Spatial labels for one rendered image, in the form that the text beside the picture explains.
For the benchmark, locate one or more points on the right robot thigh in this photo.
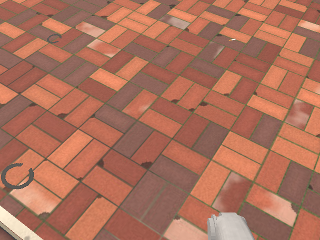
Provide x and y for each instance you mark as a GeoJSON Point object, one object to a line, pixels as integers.
{"type": "Point", "coordinates": [228, 226]}

